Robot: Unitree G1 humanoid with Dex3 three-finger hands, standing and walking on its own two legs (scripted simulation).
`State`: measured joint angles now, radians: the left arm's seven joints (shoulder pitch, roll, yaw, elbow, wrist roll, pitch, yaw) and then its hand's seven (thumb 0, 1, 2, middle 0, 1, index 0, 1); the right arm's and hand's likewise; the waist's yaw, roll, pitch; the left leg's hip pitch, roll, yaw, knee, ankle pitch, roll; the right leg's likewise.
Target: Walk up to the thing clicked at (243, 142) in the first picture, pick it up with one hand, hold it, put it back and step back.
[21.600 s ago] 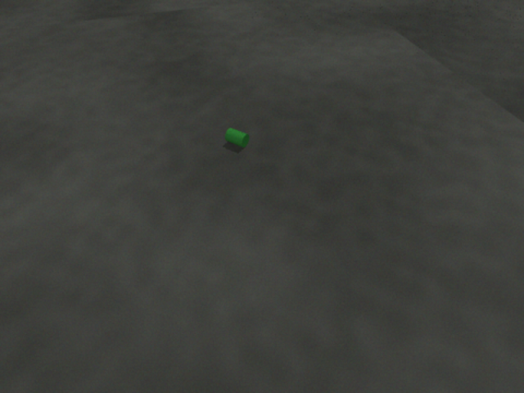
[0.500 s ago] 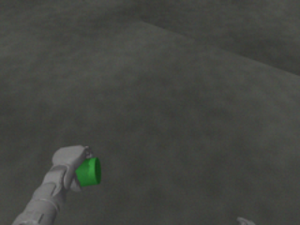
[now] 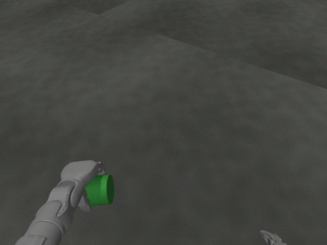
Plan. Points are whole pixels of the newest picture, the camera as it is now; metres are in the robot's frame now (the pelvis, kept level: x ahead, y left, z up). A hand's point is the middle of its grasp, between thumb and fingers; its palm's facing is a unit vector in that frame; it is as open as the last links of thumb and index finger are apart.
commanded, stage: hold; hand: left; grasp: from above
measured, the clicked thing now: (89, 191) +0.31 +0.23 -0.09
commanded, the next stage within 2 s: crouch in 1.30 s
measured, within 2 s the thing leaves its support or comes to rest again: neither
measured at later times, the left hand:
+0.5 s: hand (85, 197) +0.27 +0.21 -0.03, palm faces -0.48 -0.05 -0.88, open 10.5 cm
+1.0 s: hand (81, 199) +0.26 +0.21 -0.02, palm faces -0.48 -0.04 -0.88, open 10.5 cm
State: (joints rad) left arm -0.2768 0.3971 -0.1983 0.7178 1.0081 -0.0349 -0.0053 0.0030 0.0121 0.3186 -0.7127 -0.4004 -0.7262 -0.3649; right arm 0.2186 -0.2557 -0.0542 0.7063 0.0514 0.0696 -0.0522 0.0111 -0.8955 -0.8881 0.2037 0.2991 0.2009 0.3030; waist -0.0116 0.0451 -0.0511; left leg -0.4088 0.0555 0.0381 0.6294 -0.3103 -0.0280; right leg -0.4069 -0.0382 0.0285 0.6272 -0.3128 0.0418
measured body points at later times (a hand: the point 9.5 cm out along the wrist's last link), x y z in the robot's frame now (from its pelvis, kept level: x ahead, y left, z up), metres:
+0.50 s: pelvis -0.02 -0.01 +0.01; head -0.01 -0.03 +0.46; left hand +0.29 +0.21 +0.02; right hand +0.12 -0.27 -0.11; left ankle +0.00 +0.14 -0.72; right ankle +0.00 -0.15 -0.72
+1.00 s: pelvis -0.03 +0.00 +0.01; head -0.02 -0.03 +0.46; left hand +0.28 +0.21 +0.03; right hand +0.13 -0.25 -0.10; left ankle +0.00 +0.14 -0.72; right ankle +0.00 -0.15 -0.72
